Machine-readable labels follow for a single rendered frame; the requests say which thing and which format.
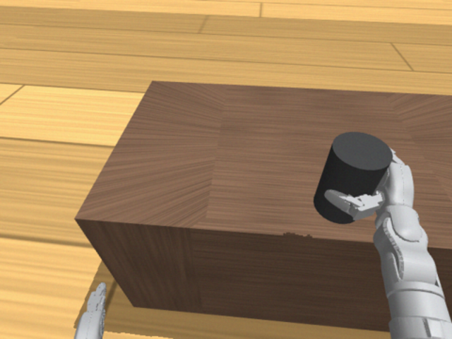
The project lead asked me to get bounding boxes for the right robot hand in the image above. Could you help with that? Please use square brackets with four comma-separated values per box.
[324, 148, 414, 220]

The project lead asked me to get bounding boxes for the can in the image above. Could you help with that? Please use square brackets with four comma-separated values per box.
[314, 132, 393, 224]

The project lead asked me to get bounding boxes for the left robot hand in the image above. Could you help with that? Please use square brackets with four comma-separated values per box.
[74, 282, 106, 339]

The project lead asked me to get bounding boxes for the right robot arm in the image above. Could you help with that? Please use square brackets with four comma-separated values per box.
[373, 205, 452, 339]

